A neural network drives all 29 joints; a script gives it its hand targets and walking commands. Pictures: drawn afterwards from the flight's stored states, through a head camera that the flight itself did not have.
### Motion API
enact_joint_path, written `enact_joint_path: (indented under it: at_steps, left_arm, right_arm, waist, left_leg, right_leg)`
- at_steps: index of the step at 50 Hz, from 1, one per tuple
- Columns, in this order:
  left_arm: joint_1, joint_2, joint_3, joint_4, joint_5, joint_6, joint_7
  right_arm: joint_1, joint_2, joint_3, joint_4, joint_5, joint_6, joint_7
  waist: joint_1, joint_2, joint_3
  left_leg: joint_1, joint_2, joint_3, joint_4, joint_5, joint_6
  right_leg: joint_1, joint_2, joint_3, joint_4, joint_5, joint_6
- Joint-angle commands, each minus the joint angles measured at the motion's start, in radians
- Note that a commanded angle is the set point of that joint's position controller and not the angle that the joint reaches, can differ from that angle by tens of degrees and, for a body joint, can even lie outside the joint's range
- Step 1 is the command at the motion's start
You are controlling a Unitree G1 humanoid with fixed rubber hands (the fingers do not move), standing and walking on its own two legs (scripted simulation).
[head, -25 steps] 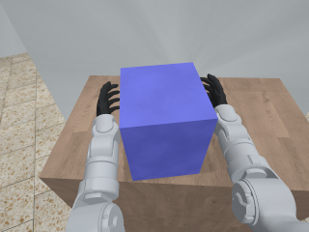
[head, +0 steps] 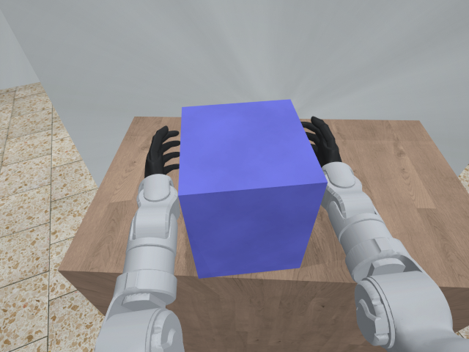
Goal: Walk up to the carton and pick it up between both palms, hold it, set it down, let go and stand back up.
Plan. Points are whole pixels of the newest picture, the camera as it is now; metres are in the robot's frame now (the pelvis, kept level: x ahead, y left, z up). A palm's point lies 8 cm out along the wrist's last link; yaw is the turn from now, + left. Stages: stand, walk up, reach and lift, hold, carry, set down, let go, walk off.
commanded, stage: reach and lift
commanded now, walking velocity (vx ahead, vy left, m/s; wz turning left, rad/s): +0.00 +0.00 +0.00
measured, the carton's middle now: (243, 191) +0.41 +0.02 +0.06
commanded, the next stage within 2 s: none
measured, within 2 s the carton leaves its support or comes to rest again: leaves its support in 0.24 s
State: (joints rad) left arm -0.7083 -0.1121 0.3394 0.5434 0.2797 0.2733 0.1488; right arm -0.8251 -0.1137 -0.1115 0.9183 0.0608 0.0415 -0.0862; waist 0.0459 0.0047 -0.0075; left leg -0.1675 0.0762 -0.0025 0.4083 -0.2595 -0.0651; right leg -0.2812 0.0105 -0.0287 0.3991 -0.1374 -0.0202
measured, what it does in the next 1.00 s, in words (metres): stands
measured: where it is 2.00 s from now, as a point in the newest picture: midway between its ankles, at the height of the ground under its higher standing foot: outside the picture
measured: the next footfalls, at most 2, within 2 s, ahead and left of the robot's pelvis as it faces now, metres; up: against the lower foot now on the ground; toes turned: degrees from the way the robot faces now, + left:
none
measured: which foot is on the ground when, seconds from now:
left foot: down 0.00-1.00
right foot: down 0.00-1.00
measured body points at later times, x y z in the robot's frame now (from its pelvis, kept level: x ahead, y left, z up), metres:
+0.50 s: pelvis -0.02 +0.00 +0.00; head -0.04 +0.00 +0.45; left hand +0.38 +0.17 +0.17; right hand +0.42 -0.12 +0.17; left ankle -0.03 +0.16 -0.74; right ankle +0.04 -0.11 -0.74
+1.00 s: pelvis -0.01 +0.01 +0.00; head -0.06 +0.01 +0.45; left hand +0.39 +0.17 +0.21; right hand +0.41 -0.13 +0.21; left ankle -0.03 +0.16 -0.74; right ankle +0.04 -0.11 -0.74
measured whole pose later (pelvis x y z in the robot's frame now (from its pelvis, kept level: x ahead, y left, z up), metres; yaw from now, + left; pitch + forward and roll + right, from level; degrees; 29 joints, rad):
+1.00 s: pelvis -0.01 +0.01 +0.00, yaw +3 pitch -1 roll +0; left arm -0.80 0.03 0.27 0.54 0.13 0.52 0.13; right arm -0.94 -0.13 -0.02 0.83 0.23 0.34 -0.22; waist -0.05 0.00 -0.11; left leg -0.17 0.05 -0.05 0.41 -0.23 -0.06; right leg -0.25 -0.02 -0.07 0.38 -0.12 -0.01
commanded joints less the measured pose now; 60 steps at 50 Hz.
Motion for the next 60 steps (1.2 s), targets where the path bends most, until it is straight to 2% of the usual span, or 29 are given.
enact_joint_path:
  at_steps: [1,5,6,9,10,11,12,15,23,26,27,30,31,33,35,36,37,39,41,43,44,45,48,50,51,53,54,56,60]
  left_arm:
    - [-0.545,-0.564,-0.454,-0.215,-0.124,0.011,-0.115]
    - [-0.622,-0.591,-0.490,-0.221,-0.144,0.006,-0.111]
    - [-0.623,-0.575,-0.473,-0.221,-0.141,0.007,-0.114]
    - [-0.657,-0.583,-0.498,-0.216,-0.166,0.015,-0.112]
    - [-0.714,-0.587,-0.530,-0.280,-0.190,0.010,-0.109]
    - [-0.726,-0.593,-0.542,-0.253,-0.202,0.009,-0.103]
    - [-0.732,-0.596,-0.540,-0.240,-0.203,0.008,-0.104]
    - [-0.736,-0.590,-0.554,-0.245,-0.227,0.035,-0.110]
    - [-0.799,-0.514,-0.418,-0.115,-0.184,0.090,-0.140]
    - [-0.816,-0.514,-0.425,-0.138,-0.202,0.100,-0.142]
    - [-0.821,-0.509,-0.412,-0.114,-0.198,0.101,-0.141]
    - [-0.801,-0.518,-0.438,-0.135,-0.217,0.114,-0.143]
    - [-0.816,-0.498,-0.399,-0.132,-0.197,0.116,-0.152]
    - [-0.775,-0.510,-0.410,-0.103,-0.196,0.138,-0.160]
    - [-0.816,-0.526,-0.460,-0.208,-0.226,0.133,-0.161]
    - [-0.843,-0.531,-0.504,-0.305,-0.260,0.126,-0.156]
    - [-0.821,-0.549,-0.530,-0.289,-0.272,0.128,-0.149]
    - [-0.882,-0.569,-0.550,-0.293,-0.292,0.132,-0.147]
    - [-0.890,-0.571,-0.571,-0.318,-0.305,0.143,-0.142]
    - [-0.935,-0.558,-0.550,-0.323,-0.305,0.157,-0.143]
    - [-0.938,-0.546,-0.554,-0.343,-0.307,0.169,-0.142]
    - [-0.941,-0.557,-0.536,-0.274,-0.304,0.185,-0.141]
    - [-0.987,-0.536,-0.508,-0.283,-0.307,0.203,-0.141]
    - [-0.999,-0.525,-0.470,-0.238,-0.301,0.213,-0.146]
    - [-0.965,-0.500,-0.437,-0.214,-0.276,0.229,-0.151]
    - [-0.940,-0.505,-0.413,-0.192,-0.268,0.252,-0.162]
    - [-0.947,-0.491,-0.407,-0.181,-0.258,0.258,-0.167]
    - [-0.991,-0.492,-0.433,-0.239,-0.289,0.252,-0.168]
    - [-0.993,-0.470,-0.387,-0.184,-0.271,0.274,-0.181]
  right_arm:
    - [-0.657,0.690,0.348,-0.362,0.061,-0.038,0.103]
    - [-0.686,0.711,0.327,-0.349,0.065,-0.028,0.090]
    - [-0.721,0.710,0.344,-0.388,0.069,-0.028,0.090]
    - [-0.751,0.746,0.351,-0.403,0.090,-0.006,0.079]
    - [-0.787,0.753,0.355,-0.444,0.096,-0.014,0.078]
    - [-0.752,0.753,0.337,-0.397,0.092,-0.001,0.078]
    - [-0.796,0.752,0.338,-0.426,0.093,-0.003,0.077]
    - [-0.811,0.768,0.348,-0.454,0.122,0.027,0.055]
    - [-0.812,0.769,0.263,-0.299,0.080,0.101,0.066]
    - [-0.871,0.766,0.263,-0.338,0.103,0.102,0.069]
    - [-0.897,0.763,0.258,-0.340,0.096,0.103,0.065]
    - [-0.835,0.766,0.282,-0.329,0.126,0.127,0.047]
    - [-0.870,0.790,0.292,-0.357,0.124,0.132,0.042]
    - [-0.865,0.786,0.299,-0.378,0.129,0.140,0.034]
    - [-0.869,0.816,0.337,-0.423,0.171,0.144,0.018]
    - [-0.903,0.847,0.401,-0.537,0.205,0.139,0.007]
    - [-0.911,0.844,0.432,-0.566,0.235,0.148,-0.006]
    - [-0.913,0.845,0.407,-0.531,0.237,0.178,-0.023]
    - [-0.930,0.857,0.425,-0.598,0.260,0.191,-0.030]
    - [-0.902,0.852,0.409,-0.542,0.258,0.225,-0.032]
    - [-0.924,0.861,0.442,-0.594,0.283,0.236,-0.037]
    - [-0.937,0.852,0.413,-0.559,0.269,0.261,-0.039]
    - [-0.984,0.861,0.407,-0.561,0.294,0.289,-0.034]
    - [-0.988,0.854,0.372,-0.510,0.279,0.303,-0.035]
    - [-0.960,0.864,0.380,-0.509,0.280,0.318,-0.039]
    - [-0.953,0.848,0.371,-0.499,0.297,0.338,-0.047]
    - [-0.944,0.832,0.358,-0.456,0.294,0.346,-0.047]
    - [-0.993,0.850,0.385,-0.520,0.320,0.346,-0.055]
    - [-0.975,0.841,0.357,-0.471,0.325,0.376,-0.066]
  waist:
    - [-0.015,-0.071,-0.638]
    - [-0.037,-0.046,-0.623]
    - [-0.017,-0.064,-0.615]
    - [-0.032,-0.063,-0.638]
    - [-0.033,-0.052,-0.687]
    - [-0.057,-0.060,-0.654]
    - [-0.042,-0.050,-0.672]
    - [-0.064,-0.059,-0.670]
    - [-0.050,-0.078,-0.486]
    - [-0.063,-0.085,-0.529]
    - [-0.046,-0.090,-0.553]
    - [-0.089,-0.085,-0.554]
    - [-0.060,-0.102,-0.546]
    - [-0.078,-0.100,-0.532]
    - [-0.098,-0.078,-0.609]
    - [-0.083,-0.077,-0.728]
    - [-0.094,-0.068,-0.738]
    - [-0.132,-0.045,-0.697]
    - [-0.119,-0.056,-0.713]
    - [-0.132,-0.043,-0.657]
    - [-0.110,-0.044,-0.693]
    - [-0.133,-0.056,-0.625]
    - [-0.103,-0.036,-0.629]
    - [-0.118,-0.051,-0.594]
    - [-0.083,-0.060,-0.581]
    - [-0.107,-0.055,-0.560]
    - [-0.108,-0.046,-0.546]
    - [-0.114,-0.064,-0.627]
    - [-0.107,-0.039,-0.568]
  left_leg:
    - [0.007,-0.122,0.030,-0.047,0.396,0.013]
    - [0.002,-0.121,0.021,-0.046,0.348,0.009]
    - [-0.008,-0.125,0.023,-0.049,0.340,0.014]
    - [-0.022,-0.131,0.014,-0.050,0.308,0.017]
    - [-0.019,-0.133,0.007,-0.048,0.303,0.017]
    - [-0.022,-0.132,0.003,-0.045,0.290,0.013]
    - [-0.023,-0.135,0.005,-0.044,0.275,0.015]
    - [-0.032,-0.140,-0.006,-0.042,0.269,0.014]
    - [-0.093,-0.148,0.006,-0.118,0.027,0.053]
    - [-0.099,-0.151,0.005,-0.119,0.036,0.059]
    - [-0.100,-0.149,-0.001,-0.113,0.042,0.063]
    - [-0.067,-0.154,-0.005,-0.098,0.116,0.043]
    - [-0.082,-0.155,0.002,-0.106,0.091,0.057]
    - [-0.079,-0.158,-0.006,-0.101,0.097,0.058]
    - [-0.045,-0.162,-0.011,-0.078,0.184,0.044]
    - [-0.034,-0.164,-0.013,-0.052,0.267,0.032]
    - [-0.033,-0.168,-0.029,-0.044,0.305,0.027]
    - [-0.025,-0.165,-0.042,-0.035,0.276,0.024]
    - [-0.008,-0.165,-0.040,-0.028,0.288,0.022]
    - [-0.009,-0.165,-0.041,-0.040,0.263,0.019]
    - [0.011,-0.165,-0.039,-0.042,0.264,0.024]
    - [-0.014,-0.164,-0.045,-0.053,0.205,0.027]
    - [-0.027,-0.166,-0.038,-0.057,0.175,0.033]
    - [-0.047,-0.163,-0.044,-0.064,0.133,0.036]
    - [-0.052,-0.167,-0.033,-0.077,0.111,0.047]
    - [-0.052,-0.174,-0.031,-0.079,0.130,0.045]
    - [-0.057,-0.173,-0.035,-0.080,0.121,0.038]
    - [-0.044,-0.176,-0.041,-0.062,0.164,0.038]
    - [-0.080,-0.176,-0.037,-0.071,0.134,0.038]
  right_leg:
    - [0.556,0.034,-0.040,-0.046,0.509,0.054]
    - [0.522,0.031,-0.042,-0.053,0.430,0.052]
    - [0.529,0.027,-0.036,-0.051,0.445,0.055]
    - [0.522,0.027,-0.043,-0.059,0.395,0.056]
    - [0.526,0.024,-0.043,-0.056,0.405,0.058]
    - [0.498,0.030,-0.050,-0.055,0.375,0.061]
    - [0.480,0.031,-0.044,-0.062,0.338,0.062]
    - [0.513,0.026,-0.043,-0.060,0.385,0.065]
    - [0.472,0.003,-0.024,-0.099,0.124,0.075]
    - [0.485,0.005,-0.028,-0.091,0.144,0.080]
    - [0.488,0.005,-0.028,-0.087,0.147,0.076]
    - [0.518,0.014,-0.029,-0.087,0.232,0.075]
    - [0.535,0.011,-0.013,-0.084,0.227,0.078]
    - [0.543,0.007,-0.014,-0.090,0.242,0.084]
    - [0.573,0.016,-0.020,-0.064,0.338,0.085]
    - [0.633,0.013,-0.018,-0.044,0.461,0.093]
    - [0.643,0.021,-0.013,-0.036,0.517,0.089]
    - [0.575,0.029,-0.020,-0.051,0.428,0.083]
    - [0.551,0.034,-0.018,-0.053,0.422,0.094]
    - [0.527,0.035,-0.024,-0.060,0.357,0.087]
    - [0.545,0.035,-0.019,-0.058,0.350,0.096]
    - [0.505,0.038,-0.019,-0.073,0.281,0.095]
    - [0.480,0.030,-0.007,-0.079,0.234,0.092]
    - [0.461,0.032,-0.009,-0.084,0.193,0.089]
    - [0.490,0.023,0.006,-0.086,0.189,0.095]
    - [0.503,0.025,0.005,-0.087,0.220,0.094]
    - [0.503,0.026,0.006,-0.084,0.215,0.094]
    - [0.515,0.032,0.007,-0.069,0.278,0.098]
    - [0.510,0.034,0.013,-0.071,0.239,0.094]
